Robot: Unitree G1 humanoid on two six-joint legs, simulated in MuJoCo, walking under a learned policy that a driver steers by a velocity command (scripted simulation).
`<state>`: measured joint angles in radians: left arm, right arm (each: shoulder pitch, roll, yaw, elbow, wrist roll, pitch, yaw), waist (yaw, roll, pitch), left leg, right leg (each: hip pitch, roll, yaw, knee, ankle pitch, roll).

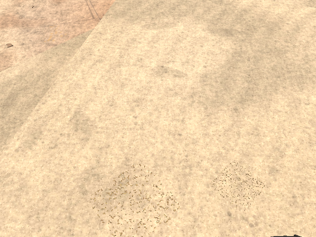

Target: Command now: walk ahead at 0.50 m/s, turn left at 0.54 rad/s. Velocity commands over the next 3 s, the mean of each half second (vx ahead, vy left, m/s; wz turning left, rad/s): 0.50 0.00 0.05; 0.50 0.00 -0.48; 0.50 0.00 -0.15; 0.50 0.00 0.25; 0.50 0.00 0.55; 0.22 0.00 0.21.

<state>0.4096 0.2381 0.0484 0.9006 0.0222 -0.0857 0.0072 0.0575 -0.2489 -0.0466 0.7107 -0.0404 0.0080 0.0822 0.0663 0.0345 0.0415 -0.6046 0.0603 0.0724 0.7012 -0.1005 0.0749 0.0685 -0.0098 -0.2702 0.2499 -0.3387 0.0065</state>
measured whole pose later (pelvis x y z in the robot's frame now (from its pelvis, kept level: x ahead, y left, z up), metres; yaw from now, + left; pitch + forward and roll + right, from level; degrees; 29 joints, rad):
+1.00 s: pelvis +0.53 -0.02 +0.01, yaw -18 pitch +2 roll +0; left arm 0.38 0.27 0.07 0.87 0.00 -0.05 -0.01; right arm 0.11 -0.26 -0.02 0.74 -0.04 -0.03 0.02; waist 0.05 0.04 0.04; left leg -0.66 0.12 -0.04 0.79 -0.08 -0.05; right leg -0.06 0.15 0.10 0.27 -0.22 -0.13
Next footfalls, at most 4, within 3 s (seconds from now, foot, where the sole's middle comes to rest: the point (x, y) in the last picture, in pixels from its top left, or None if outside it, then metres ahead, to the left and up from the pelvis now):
0.08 left None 0.19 0.10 -0.77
0.64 right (190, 228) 0.50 -0.06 -0.77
1.18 left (173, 155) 0.84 0.02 -0.77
1.70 right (230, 127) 1.02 -0.27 -0.77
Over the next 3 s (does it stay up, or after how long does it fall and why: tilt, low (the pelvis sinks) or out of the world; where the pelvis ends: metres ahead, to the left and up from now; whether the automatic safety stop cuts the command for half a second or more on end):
stays up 1.49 -0.19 0.00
